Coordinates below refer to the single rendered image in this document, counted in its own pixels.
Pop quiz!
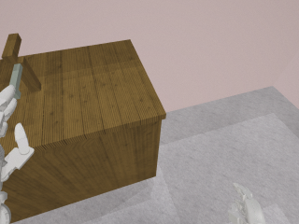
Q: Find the counter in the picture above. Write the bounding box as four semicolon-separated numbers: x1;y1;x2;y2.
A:
0;33;166;224

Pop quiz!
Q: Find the robot left forearm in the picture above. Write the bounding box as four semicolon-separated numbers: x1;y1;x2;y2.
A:
0;191;11;224

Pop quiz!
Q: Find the tap lever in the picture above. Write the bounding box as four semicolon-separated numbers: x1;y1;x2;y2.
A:
9;63;23;100

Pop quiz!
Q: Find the left robot hand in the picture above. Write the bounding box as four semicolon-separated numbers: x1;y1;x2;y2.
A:
0;84;35;191

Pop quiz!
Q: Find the right robot hand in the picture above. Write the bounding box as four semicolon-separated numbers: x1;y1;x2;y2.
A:
228;182;266;224

